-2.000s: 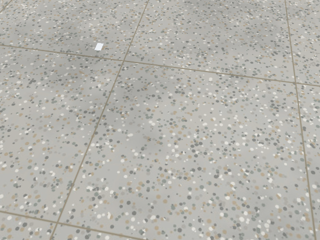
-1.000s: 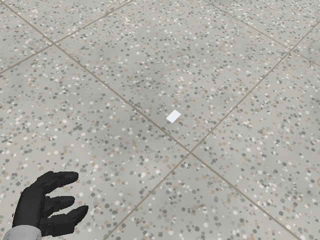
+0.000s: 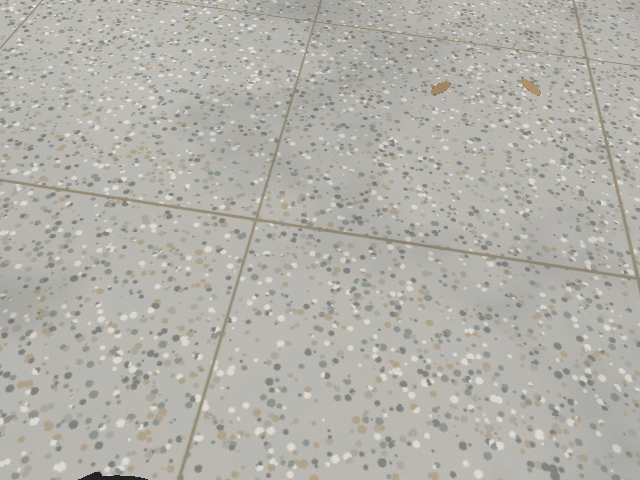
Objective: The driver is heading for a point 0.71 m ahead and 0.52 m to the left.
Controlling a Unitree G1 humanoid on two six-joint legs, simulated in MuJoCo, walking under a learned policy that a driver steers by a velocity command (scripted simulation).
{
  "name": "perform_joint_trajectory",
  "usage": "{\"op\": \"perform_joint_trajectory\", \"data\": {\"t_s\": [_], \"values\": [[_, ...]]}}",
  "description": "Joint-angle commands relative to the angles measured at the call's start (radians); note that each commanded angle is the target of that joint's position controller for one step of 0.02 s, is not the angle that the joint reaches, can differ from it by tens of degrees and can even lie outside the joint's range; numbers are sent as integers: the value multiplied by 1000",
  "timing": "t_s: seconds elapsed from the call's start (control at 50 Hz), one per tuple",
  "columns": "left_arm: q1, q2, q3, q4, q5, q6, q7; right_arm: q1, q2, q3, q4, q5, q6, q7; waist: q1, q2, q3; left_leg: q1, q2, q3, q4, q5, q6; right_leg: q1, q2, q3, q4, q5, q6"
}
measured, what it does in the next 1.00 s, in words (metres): walks ahead, turning left: right foot, then left foot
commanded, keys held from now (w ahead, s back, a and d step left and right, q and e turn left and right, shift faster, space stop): w+q+shift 0.66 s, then w+shift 0.20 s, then shift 0.14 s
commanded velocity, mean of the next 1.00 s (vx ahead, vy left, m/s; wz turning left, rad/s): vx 0.95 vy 0.00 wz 0.84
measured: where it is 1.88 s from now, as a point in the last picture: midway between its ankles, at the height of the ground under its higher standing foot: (66, 262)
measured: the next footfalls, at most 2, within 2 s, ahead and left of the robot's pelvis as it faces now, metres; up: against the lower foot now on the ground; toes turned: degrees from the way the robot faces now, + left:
right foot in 0.16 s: +0.38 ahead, -0.10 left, +0.00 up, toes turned +11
left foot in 0.62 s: +0.70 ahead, +0.25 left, +0.00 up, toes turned +40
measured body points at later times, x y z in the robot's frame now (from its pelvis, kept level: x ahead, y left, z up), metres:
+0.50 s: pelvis +0.45 +0.05 -0.01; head +0.46 +0.08 +0.43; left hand +0.25 +0.27 -0.14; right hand +0.80 -0.01 -0.05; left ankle +0.57 +0.22 -0.67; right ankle +0.34 -0.11 -0.74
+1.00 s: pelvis +0.86 +0.35 -0.02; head +0.89 +0.38 +0.43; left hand +0.87 +0.67 -0.09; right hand +1.02 +0.12 -0.14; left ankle +0.67 +0.23 -0.73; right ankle +1.10 +0.43 -0.71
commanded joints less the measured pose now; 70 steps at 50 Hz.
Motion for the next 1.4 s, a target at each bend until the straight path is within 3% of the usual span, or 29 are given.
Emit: {"op": "perform_joint_trajectory", "data": {"t_s": [0.02,0.1,0.16,0.18,0.2,0.22,0.26,0.38,0.5,0.54,0.58,0.6,0.62,0.64,0.66,0.68,0.72,0.78,0.94,0.98,1.0,1.02,1.04,1.06,1.08,1.12,1.16,1.26,1.4], "values": [[-184,90,21,-104,-18,-14,0,-81,-216,-68,-53,9,-40,-7,25,84,117,-104,174,-233,-183,397,154,11,64,-36,-203,134,1],[-179,103,22,-116,-36,-21,16,-101,-247,-79,-13,26,-51,-18,48,109,59,-73,213,-253,-142,755,94,303,115,-23,-402,227,-59],[381,225,87,24,-43,-23,78,-200,-297,-93,-11,1,-56,-8,331,98,-222,-266,132,-213,474,979,17,981,99,-17,-341,-1,-90],[564,290,106,59,-7,-33,100,-205,-122,-51,-36,-15,-69,-10,347,-126,-330,-442,33,-156,896,261,16,1172,-148,276,-400,-445,-100],[398,339,108,23,21,-39,87,-81,-46,-19,-97,44,-63,-4,169,-451,-407,-656,-43,-95,1088,-132,3,1175,-359,889,-744,-709,-145],[213,224,98,-17,8,-35,78,-125,-130,-23,-53,8,-45,-11,137,-257,-232,-709,52,-55,1124,3,12,984,-320,868,-790,-809,-179],[165,112,73,9,4,-35,71,-209,-164,-34,-35,-23,-17,13,117,-11,-65,-672,147,4,1051,101,-1,749,-259,538,-751,-513,-204],[251,47,49,158,-34,-95,41,-420,-52,4,-137,-25,39,68,65,-2,106,-769,228,51,951,209,-19,598,-165,-16,-845,46,-128],[297,135,60,196,-26,-116,53,-607,-46,26,-208,-16,30,101,51,33,190,-615,158,273,496,388,37,630,-113,-319,-877,687,-92],[326,186,69,200,-34,-98,64,-554,-76,14,-176,-14,24,86,12,-8,116,-503,75,330,448,345,66,755,-126,-327,-751,1134,-87],[270,249,85,178,-29,-59,74,-276,-149,-22,-95,-4,19,59,-140,-66,-46,-208,10,304,444,233,99,764,-166,-303,-398,1348,-105],[223,252,87,152,-25,-43,71,-47,-198,-55,-20,-2,17,39,-224,-58,-148,60,-7,247,383,187,130,650,-168,-272,-101,1265,-117],[221,210,83,154,-14,-37,57,-7,-237,-88,17,5,25,9,-192,52,-129,237,34,127,315,114,152,420,-61,-254,243,501,-94],[225,61,47,106,7,-42,48,-101,-316,-103,-7,19,35,-4,-64,257,-53,244,192,-180,337,287,178,132,85,-218,608,-299,-69],[232,110,49,-24,-27,-65,47,-100,-371,-113,-49,-15,48,-1,-28,245,-281,485,340,-637,86,82,368,-115,124,4,701,-284,-46],[158,140,42,-21,-25,-89,50,-89,-314,-112,-44,-15,45,-10,-40,63,-202,391,367,-701,-70,-48,319,-154,61,61,603,-189,-55],[130,118,30,10,-14,-86,57,-163,-226,-90,-14,-13,11,-25,54,-66,8,58,302,-523,-101,84,252,-43,-12,50,428,-125,-51],[169,78,16,34,14,-36,40,-182,-141,-50,8,2,-44,-33,125,-64,50,-211,213,-317,-121,272,218,121,-74,44,221,-156,-15],[-126,14,-17,-53,-20,-66,20,6,-149,-49,123,27,-77,-12,-21,37,100,-109,137,-77,-148,979,58,299,76,-115,-417,456,-122],[-33,75,7,-21,-9,-74,33,13,-186,-56,137,10,-74,-28,25,96,18,8,156,-95,-6,1174,10,414,155,-109,-458,391,-146],[-36,141,52,-64,-81,-109,43,15,-146,-50,137,31,-47,-38,103,80,-48,38,199,-148,162,1129,-17,504,153,-34,-489,392,-135],[150,162,60,-9,-87,-122,51,-91,-196,-58,118,13,-28,-39,235,99,-129,35,171,-97,358,1115,-49,642,127,-48,-568,542,-131],[359,190,56,64,-59,-117,60,-168,-157,-49,72,-16,-19,-38,294,20,-259,-132,82,-55,732,676,-99,928,-34,72,-443,868,-177],[406,172,41,105,-5,-130,34,108,5,-10,111,12,-21,-26,157,-284,-466,-494,-91,-148,1171,-314,-168,1313,-348,504,-359,1164,-413],[385,138,56,78,-20,-124,30,105,-101,-19,136,40,-21,-17,215,-174,-565,-537,-50,-203,1233,-247,-160,1301,-344,620,-465,990,-428],[162,82,46,59,-50,-113,44,-159,-149,-31,47,46,-12,-28,164,47,-211,-612,73,-75,1105,-137,-159,928,-254,379,-570,801,-364],[129,78,34,85,-46,-115,49,-193,-104,-32,29,31,6,-30,91,70,-54,-537,119,-26,1033,-109,-153,627,-198,267,-675,805,-355],[13,99,38,127,-46,-108,31,-191,-10,0,16,18,23,-46,23,-24,-83,-309,169,44,502,140,-178,404,-72,15,-728,871,-319],[46,117,38,196,-67,-65,41,-363,-93,-26,-18,3,20,-32,58,-38,-69,-203,150,58,173,370,-127,449,-76,42,-650,360,-254]]}}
